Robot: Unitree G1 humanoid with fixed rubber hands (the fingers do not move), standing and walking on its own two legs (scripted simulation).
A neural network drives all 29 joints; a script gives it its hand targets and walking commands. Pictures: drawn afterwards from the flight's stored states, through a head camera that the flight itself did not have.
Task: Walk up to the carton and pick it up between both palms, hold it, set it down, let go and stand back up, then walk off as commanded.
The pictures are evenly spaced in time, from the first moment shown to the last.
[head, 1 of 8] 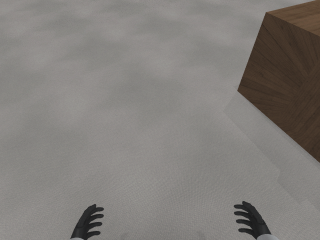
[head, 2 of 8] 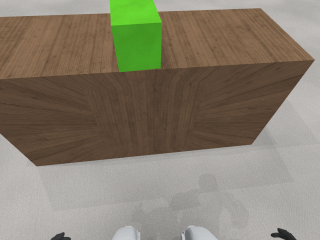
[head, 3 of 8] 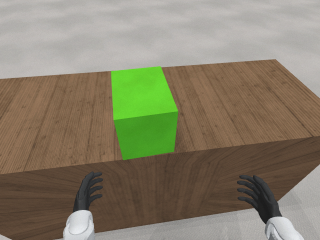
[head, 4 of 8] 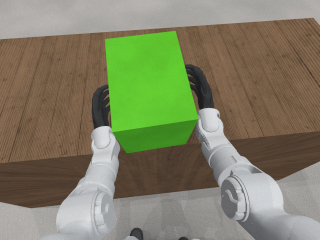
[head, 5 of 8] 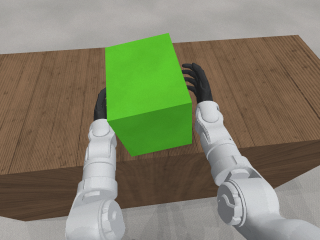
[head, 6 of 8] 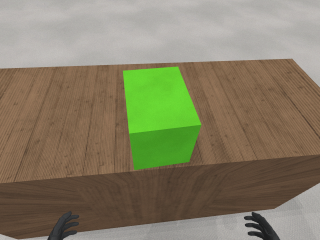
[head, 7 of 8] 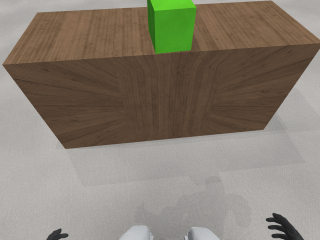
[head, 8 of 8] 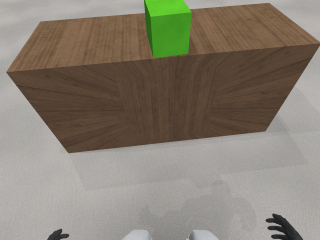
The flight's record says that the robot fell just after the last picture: no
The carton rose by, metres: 0.20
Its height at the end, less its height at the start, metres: +0.00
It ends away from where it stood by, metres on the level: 0.03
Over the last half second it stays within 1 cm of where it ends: yes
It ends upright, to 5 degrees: yes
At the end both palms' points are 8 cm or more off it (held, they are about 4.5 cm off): yes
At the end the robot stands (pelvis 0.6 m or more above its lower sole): yes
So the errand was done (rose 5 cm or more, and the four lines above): yes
